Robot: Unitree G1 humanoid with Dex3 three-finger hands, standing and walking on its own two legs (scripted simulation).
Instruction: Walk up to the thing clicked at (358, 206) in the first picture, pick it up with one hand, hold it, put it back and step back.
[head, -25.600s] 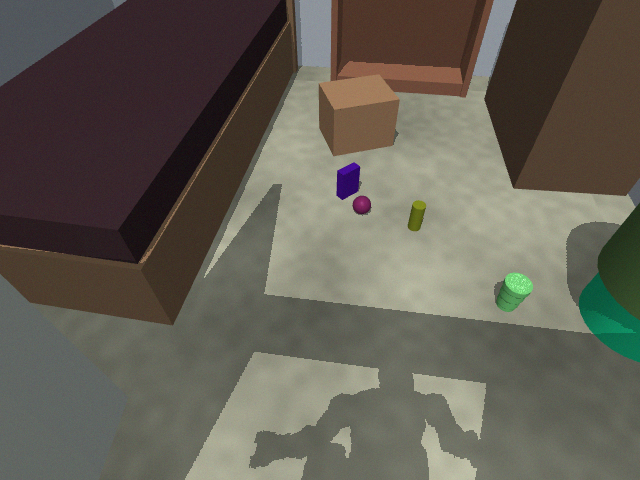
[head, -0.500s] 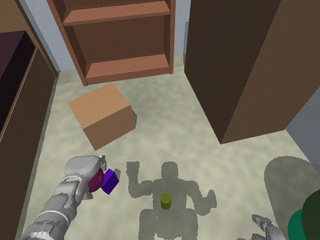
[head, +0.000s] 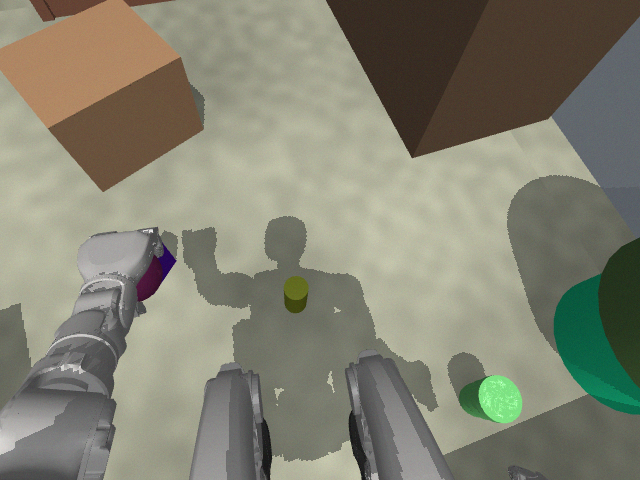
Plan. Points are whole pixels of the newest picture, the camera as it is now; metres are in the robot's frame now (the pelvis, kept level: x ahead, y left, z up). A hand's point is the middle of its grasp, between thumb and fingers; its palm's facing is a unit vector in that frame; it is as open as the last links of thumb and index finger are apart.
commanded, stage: crouch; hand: left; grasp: from above
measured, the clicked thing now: (132, 274) +0.42 +0.24 -0.14
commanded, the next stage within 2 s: lower in 1.14 s
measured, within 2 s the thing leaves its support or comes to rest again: neither
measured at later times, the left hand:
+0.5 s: hand (160, 301) +0.42 +0.25 -0.29, palm faces -0.44 -0.03 -0.90, open 10.1 cm
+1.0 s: hand (171, 303) +0.44 +0.25 -0.36, palm faces -0.46 -0.04 -0.89, open 10.1 cm
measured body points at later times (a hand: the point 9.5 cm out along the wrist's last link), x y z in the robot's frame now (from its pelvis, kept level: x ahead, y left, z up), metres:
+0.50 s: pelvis -0.01 -0.01 -0.13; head +0.21 +0.04 +0.26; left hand +0.44 +0.25 -0.24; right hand +0.07 -0.29 -0.25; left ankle +0.07 +0.11 -0.52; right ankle +0.06 -0.14 -0.52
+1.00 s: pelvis -0.02 -0.01 -0.19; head +0.21 +0.03 +0.19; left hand +0.46 +0.24 -0.31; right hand +0.02 -0.28 -0.31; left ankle +0.07 +0.11 -0.52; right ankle +0.06 -0.14 -0.52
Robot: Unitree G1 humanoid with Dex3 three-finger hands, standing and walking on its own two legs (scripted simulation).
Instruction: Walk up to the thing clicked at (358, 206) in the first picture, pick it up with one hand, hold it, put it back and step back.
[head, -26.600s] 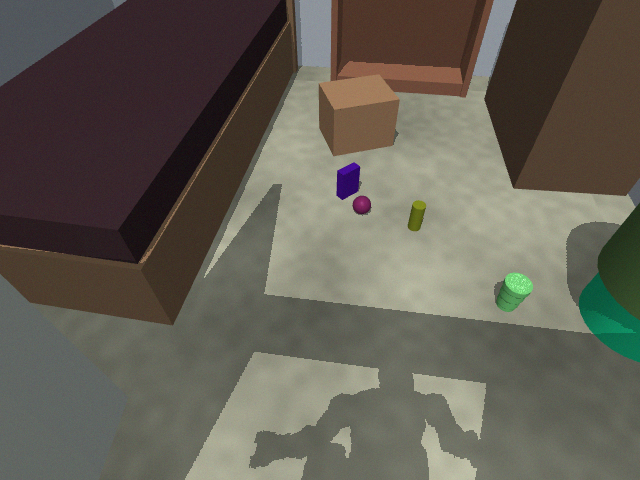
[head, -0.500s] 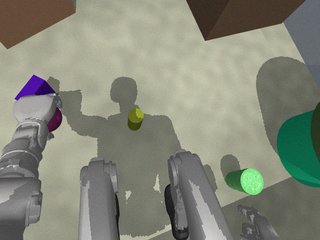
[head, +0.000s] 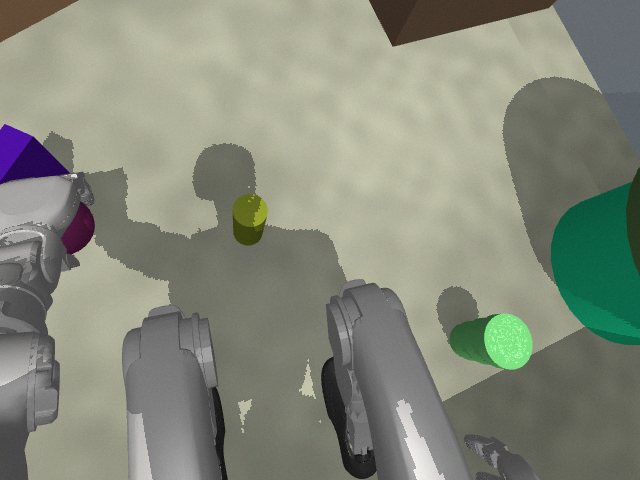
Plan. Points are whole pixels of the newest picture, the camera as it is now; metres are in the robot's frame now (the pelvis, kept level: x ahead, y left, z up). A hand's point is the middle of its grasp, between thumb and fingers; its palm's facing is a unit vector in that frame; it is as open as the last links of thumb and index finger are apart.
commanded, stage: crouch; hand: left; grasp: from above
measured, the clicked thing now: (58, 225) +0.45 +0.29 -0.18
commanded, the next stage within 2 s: lower in 0.14 s
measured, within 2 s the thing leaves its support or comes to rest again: neither
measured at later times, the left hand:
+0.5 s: hand (72, 241) +0.44 +0.29 -0.21, palm faces -0.48 -0.09 -0.87, open 10.1 cm
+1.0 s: hand (91, 243) +0.45 +0.28 -0.27, palm faces -0.46 -0.11 -0.88, open 10.1 cm
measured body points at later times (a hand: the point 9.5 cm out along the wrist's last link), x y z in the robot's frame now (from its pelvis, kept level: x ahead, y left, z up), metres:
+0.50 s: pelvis +0.00 +0.00 -0.03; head +0.24 +0.07 +0.35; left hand +0.46 +0.29 -0.16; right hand +0.06 -0.27 -0.14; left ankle +0.08 +0.13 -0.33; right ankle +0.09 -0.12 -0.33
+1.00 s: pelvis +0.01 +0.00 -0.06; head +0.26 +0.08 +0.30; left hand +0.47 +0.29 -0.22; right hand +0.05 -0.27 -0.15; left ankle +0.08 +0.13 -0.33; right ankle +0.09 -0.12 -0.33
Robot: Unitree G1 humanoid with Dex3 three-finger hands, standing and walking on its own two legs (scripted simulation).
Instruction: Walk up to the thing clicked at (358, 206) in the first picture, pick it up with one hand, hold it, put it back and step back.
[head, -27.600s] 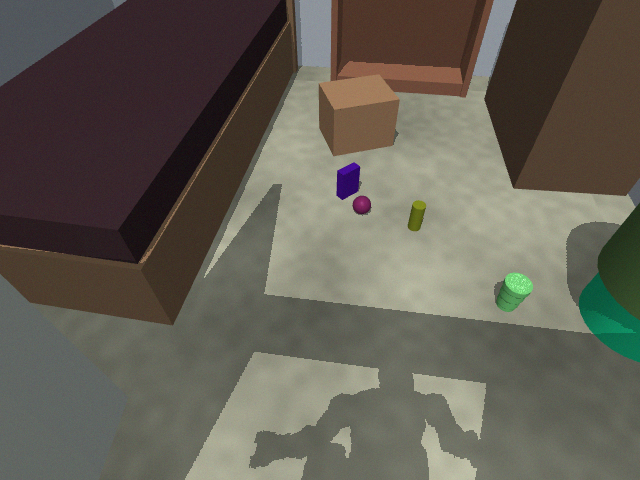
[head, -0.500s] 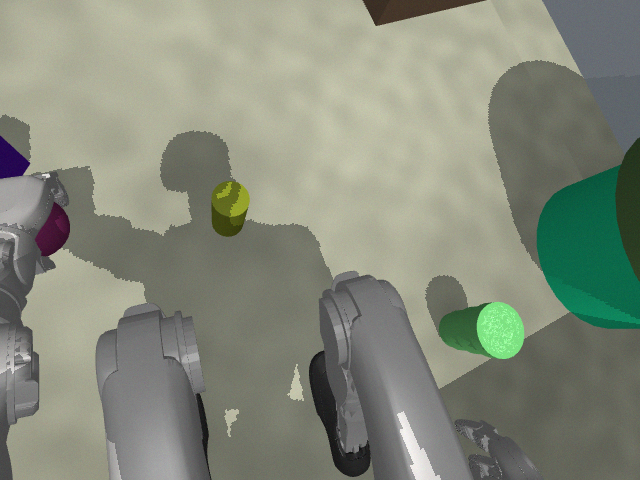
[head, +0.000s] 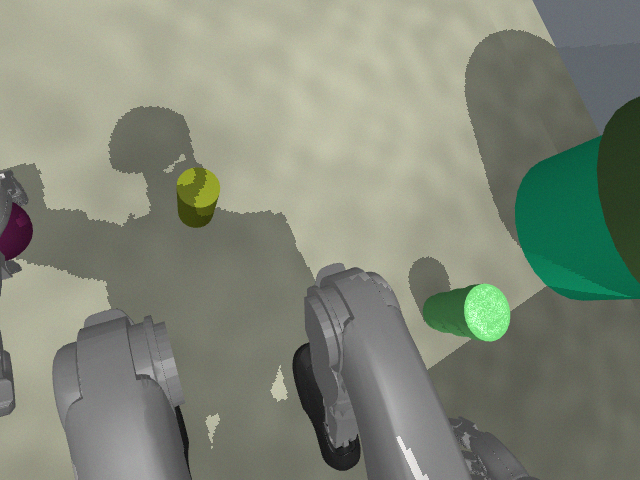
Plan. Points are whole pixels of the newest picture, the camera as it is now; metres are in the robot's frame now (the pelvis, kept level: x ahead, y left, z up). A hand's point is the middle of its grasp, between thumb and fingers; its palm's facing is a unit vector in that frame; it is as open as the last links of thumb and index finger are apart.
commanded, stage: rest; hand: left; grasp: from above
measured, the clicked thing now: out of the picture +0.43 +0.32 -0.23
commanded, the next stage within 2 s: open in 1.04 s
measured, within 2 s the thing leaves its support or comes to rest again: rests again in 1.20 s
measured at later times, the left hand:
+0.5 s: hand (0, 242) +0.42 +0.32 -0.24, palm faces -0.44 -0.16 -0.88, open 10.1 cm
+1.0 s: hand (11, 238) +0.43 +0.31 -0.25, palm faces -0.44 -0.15 -0.88, open 10.1 cm
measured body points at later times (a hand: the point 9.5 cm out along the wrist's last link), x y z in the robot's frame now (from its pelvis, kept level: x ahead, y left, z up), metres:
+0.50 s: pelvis +0.00 +0.00 +0.00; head +0.26 +0.11 +0.35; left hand +0.44 +0.32 -0.19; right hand +0.07 -0.26 -0.08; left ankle +0.07 +0.14 -0.27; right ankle +0.09 -0.12 -0.27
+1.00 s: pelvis +0.00 +0.01 -0.01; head +0.26 +0.12 +0.34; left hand +0.45 +0.31 -0.20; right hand +0.06 -0.25 -0.08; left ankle +0.07 +0.14 -0.27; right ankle +0.09 -0.12 -0.27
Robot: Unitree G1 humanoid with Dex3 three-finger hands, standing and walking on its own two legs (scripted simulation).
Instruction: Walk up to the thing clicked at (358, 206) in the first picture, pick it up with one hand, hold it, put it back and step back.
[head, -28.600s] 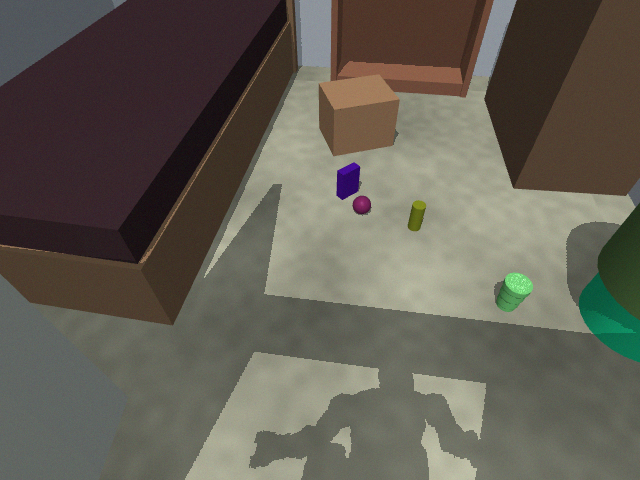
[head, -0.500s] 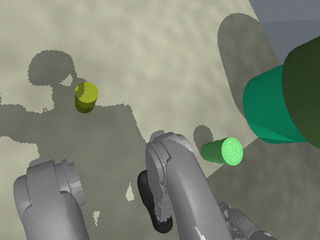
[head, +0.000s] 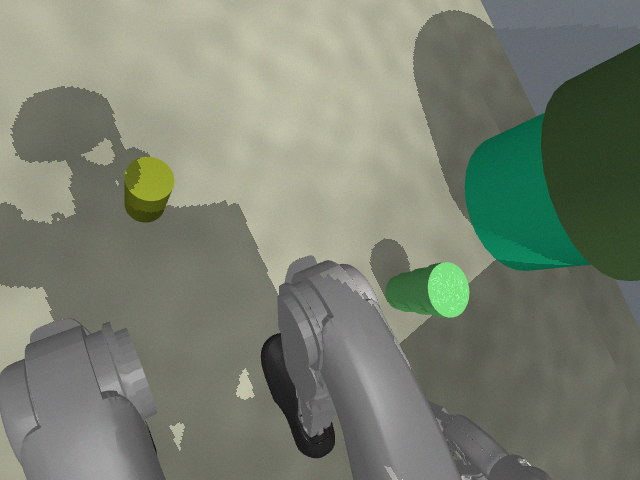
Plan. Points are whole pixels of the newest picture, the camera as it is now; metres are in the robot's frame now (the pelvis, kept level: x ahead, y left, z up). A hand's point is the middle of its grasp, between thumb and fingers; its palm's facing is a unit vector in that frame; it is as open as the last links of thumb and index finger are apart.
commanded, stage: rest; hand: left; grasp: from above
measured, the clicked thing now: out of the picture +0.43 +0.33 -0.26
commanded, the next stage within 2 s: open in 0.04 s
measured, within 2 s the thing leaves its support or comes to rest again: rests again in 0.20 s
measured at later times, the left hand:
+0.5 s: hand out of the picture +0.41 +0.34 -0.25, palm faces -0.43 -0.18 -0.89, open 12.3 cm
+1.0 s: hand out of the picture +0.41 +0.34 -0.25, palm faces -0.43 -0.17 -0.89, open 13.9 cm
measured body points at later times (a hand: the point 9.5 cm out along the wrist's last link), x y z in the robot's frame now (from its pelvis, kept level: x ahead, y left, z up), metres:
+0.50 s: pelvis +0.00 +0.00 +0.00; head +0.25 +0.14 +0.34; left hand +0.43 +0.34 -0.19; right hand +0.08 -0.25 -0.06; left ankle +0.06 +0.13 -0.27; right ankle +0.10 -0.12 -0.27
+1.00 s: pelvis +0.00 +0.00 +0.00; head +0.26 +0.14 +0.34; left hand +0.43 +0.34 -0.19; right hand +0.08 -0.25 -0.06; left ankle +0.06 +0.13 -0.27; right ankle +0.10 -0.12 -0.27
